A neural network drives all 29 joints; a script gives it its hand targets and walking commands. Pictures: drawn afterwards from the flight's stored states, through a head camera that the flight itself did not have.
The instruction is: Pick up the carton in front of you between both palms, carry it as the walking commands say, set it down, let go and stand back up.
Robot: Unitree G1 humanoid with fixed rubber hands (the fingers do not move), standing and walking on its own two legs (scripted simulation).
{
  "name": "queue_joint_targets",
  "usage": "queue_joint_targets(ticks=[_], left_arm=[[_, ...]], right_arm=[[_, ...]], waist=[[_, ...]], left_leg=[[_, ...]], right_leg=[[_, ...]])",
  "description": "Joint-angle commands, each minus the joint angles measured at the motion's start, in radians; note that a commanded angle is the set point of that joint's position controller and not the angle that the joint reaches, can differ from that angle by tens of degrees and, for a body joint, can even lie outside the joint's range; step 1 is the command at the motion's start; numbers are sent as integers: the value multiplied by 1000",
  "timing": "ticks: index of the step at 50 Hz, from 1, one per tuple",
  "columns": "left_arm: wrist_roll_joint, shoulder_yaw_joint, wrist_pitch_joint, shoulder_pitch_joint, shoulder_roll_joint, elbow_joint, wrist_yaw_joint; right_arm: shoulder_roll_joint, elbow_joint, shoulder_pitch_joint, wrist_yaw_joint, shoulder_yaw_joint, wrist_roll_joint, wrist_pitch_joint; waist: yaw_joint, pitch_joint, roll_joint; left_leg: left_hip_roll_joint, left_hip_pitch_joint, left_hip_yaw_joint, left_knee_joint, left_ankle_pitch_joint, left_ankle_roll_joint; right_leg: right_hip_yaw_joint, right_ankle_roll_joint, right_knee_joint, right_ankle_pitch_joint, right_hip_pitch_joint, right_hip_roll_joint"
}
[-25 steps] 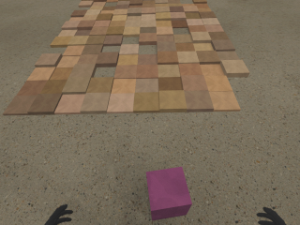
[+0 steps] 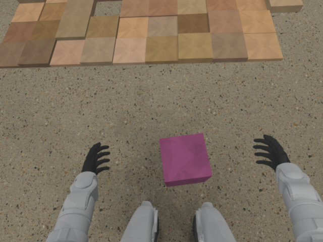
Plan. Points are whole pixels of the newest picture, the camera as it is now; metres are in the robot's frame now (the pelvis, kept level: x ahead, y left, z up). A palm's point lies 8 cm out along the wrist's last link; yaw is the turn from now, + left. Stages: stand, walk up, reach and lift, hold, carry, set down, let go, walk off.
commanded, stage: reach and lift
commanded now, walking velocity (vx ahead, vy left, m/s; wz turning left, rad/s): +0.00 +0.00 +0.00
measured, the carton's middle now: (183, 161) +0.41 -0.03 -0.58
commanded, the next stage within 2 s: none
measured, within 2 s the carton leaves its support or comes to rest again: neither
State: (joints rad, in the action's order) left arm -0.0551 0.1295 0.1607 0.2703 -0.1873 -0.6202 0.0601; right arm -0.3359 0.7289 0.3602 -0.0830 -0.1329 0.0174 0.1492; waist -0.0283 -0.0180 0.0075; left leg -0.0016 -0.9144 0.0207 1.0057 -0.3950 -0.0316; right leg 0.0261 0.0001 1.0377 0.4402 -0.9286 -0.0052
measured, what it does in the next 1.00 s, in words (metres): lowers itself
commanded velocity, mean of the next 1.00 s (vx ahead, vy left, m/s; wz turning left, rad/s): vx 0.00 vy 0.00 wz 0.00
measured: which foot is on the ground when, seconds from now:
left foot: down 0.00-1.00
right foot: down 0.00-1.00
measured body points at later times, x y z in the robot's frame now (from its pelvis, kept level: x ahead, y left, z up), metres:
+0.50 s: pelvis -0.07 -0.01 -0.07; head +0.23 -0.04 +0.27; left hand +0.41 +0.17 -0.18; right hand +0.47 -0.22 -0.18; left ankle +0.03 +0.14 -0.67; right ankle +0.03 -0.12 -0.67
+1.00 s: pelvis -0.08 +0.00 -0.26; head +0.26 -0.02 +0.03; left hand +0.40 +0.18 -0.42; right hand +0.45 -0.22 -0.42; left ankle +0.03 +0.14 -0.67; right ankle +0.03 -0.12 -0.67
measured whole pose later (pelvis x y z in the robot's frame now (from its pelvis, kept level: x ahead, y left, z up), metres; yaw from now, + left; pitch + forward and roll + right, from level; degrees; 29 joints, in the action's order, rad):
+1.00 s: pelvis -0.08 +0.00 -0.26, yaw +3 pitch +46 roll +4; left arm -0.15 0.21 0.07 1.02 -0.13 -0.76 0.20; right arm -0.45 0.99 1.18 -0.02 -0.10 0.14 0.06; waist -0.02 -0.06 0.02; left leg -0.06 -2.18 0.02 1.89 -0.52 -0.07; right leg 0.07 -0.02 1.93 0.53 -2.21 -0.03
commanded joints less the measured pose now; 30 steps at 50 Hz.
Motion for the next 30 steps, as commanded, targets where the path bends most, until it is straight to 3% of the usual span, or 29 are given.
queue_joint_targets(ticks=[1,2,6,11,15,21,30], left_arm=[[-13,42,-20,183,-94,76,30],[-22,55,-23,218,-69,75,34],[-22,80,-22,426,-50,63,67],[-20,127,2,676,-12,21,101],[10,180,20,817,18,-26,115],[84,262,-7,855,53,-56,106],[126,299,-106,791,71,-118,66]], right_arm=[[-138,-36,210,1,-38,10,-28],[-146,-35,293,-3,-33,18,-25],[-162,16,518,-8,-56,18,-25],[-182,123,805,-21,-69,5,-9],[-201,201,984,-29,-78,-18,0],[-174,267,1037,-27,-121,-86,-19],[-78,268,941,18,-137,-104,-89]], waist=[[10,573,-72],[-15,558,-59],[-6,691,-66],[-19,760,-81],[-37,839,-104],[-40,920,-140],[-25,911,-121]], left_leg=[[-49,126,-36,-29,423,-23],[-50,53,-53,-23,357,-31],[-55,-58,-57,2,295,-32],[-55,-159,-82,14,107,-41],[-60,-208,-99,42,50,-41],[-76,-296,-115,70,104,-41],[-82,-606,-112,289,195,-47]], right_leg=[[2,-26,-56,-482,216,-35],[10,-23,-49,-439,196,-32],[8,-20,-9,-429,190,-35],[3,-23,-19,-182,68,-34],[-4,-23,-8,-85,5,-39],[-1,-26,16,-175,-7,-46],[23,-32,243,-370,-239,-43]])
